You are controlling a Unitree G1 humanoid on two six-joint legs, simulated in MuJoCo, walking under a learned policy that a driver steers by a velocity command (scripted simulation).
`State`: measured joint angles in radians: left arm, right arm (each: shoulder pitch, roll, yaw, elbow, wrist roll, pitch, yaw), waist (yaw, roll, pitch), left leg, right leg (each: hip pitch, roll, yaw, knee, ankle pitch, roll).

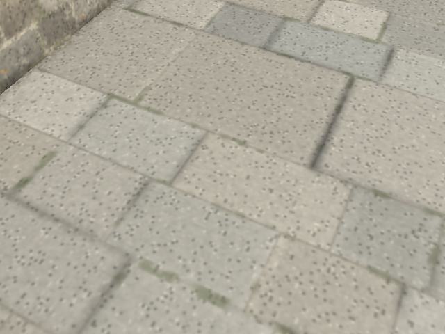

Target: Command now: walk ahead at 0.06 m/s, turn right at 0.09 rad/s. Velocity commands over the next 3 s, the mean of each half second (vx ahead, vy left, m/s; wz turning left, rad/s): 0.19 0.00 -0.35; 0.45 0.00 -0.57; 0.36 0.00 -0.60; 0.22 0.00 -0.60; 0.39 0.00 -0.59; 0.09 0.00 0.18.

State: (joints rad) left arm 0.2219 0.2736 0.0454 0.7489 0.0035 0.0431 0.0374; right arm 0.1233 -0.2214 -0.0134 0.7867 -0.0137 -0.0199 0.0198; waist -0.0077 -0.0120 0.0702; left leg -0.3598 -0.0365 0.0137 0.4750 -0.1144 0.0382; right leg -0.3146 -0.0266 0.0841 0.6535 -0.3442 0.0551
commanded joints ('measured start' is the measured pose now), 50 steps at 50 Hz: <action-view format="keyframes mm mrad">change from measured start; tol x32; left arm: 1 102 74 19 -12 22 -5 -4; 50 214 154 70 -48 -27 -72 4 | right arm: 1 -53 -122 -23 -55 9 -9 -7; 50 -106 -210 -92 -133 16 -117 14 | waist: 1 46 112 -163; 50 -25 -128 -129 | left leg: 1 -18 178 -192 -177 -259 78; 11 153 75 -10 21 -388 19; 16 344 512 -579 -303 -608 264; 23 97 278 36 -259 -205 83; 29 -619 60 -80 833 -438 -33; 40 -306 40 -53 146 177 -78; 50 98 0 -29 -34 96 15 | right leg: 1 236 -9 -13 -189 203 -46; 12 -197 0 111 -127 -277 -148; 17 -524 -66 16 473 -204 -87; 26 288 64 -199 -65 78 -141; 29 443 -353 777 -519 -396 -438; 37 259 -140 236 -460 312 -290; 50 260 -90 257 -147 701 -184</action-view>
